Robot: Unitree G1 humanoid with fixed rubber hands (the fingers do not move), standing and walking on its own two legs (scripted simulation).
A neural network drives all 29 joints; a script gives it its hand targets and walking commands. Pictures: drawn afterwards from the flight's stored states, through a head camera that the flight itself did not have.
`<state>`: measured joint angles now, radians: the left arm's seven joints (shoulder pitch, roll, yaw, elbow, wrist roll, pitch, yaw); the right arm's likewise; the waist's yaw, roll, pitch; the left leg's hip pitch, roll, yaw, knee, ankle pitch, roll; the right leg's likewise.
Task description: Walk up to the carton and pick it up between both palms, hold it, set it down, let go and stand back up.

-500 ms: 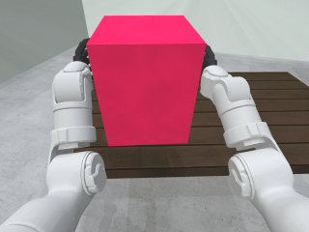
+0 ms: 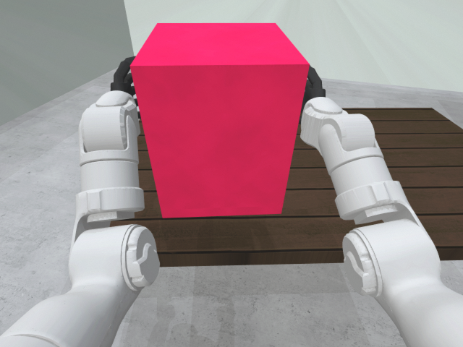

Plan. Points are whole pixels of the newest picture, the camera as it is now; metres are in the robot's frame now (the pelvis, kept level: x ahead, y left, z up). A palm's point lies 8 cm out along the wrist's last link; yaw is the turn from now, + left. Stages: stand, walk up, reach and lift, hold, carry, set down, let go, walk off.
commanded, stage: hold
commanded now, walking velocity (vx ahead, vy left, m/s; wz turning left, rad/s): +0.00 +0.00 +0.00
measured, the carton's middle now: (219, 119) +0.39 +0.02 +0.26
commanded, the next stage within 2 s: set down in 1.90 s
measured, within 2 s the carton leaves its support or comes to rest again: neither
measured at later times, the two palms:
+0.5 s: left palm (124, 104) +0.38 +0.16 +0.30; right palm (311, 109) +0.37 -0.13 +0.29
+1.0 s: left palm (120, 101) +0.37 +0.17 +0.30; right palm (310, 109) +0.36 -0.12 +0.29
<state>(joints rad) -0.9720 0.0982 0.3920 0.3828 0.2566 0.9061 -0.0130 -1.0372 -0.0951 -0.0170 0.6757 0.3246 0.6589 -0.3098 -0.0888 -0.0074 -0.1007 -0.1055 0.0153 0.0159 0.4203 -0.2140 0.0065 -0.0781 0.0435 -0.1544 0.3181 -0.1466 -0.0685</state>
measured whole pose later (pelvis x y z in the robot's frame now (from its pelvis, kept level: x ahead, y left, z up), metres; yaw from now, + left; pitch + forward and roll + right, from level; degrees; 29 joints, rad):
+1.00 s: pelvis +0.00 +0.01 +0.00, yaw -1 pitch -6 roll -1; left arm -0.99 0.11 0.39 0.39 0.26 0.91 -0.01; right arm -1.05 -0.09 -0.03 0.69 0.33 0.65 -0.31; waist -0.09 0.00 -0.10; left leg -0.10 0.01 0.03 0.42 -0.21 0.02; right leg -0.08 0.04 -0.14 0.31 -0.13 -0.06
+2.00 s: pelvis +0.00 +0.00 +0.00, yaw +0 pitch -6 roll -1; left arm -0.98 0.09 0.41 0.41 0.27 0.86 -0.02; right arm -1.04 -0.07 -0.06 0.70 0.29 0.62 -0.30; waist -0.10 -0.01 -0.10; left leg -0.09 0.01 0.01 0.41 -0.21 0.00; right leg -0.06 0.05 -0.16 0.30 -0.15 -0.07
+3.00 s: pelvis +0.02 +0.02 +0.00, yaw +0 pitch -9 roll -2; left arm -0.87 0.00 0.36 0.46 0.34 0.56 0.02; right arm -0.85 0.02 -0.22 0.85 0.03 0.15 -0.15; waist -0.04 -0.06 0.06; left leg 0.00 -0.01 0.02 0.38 -0.22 0.03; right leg 0.03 0.03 -0.14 0.26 -0.14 -0.04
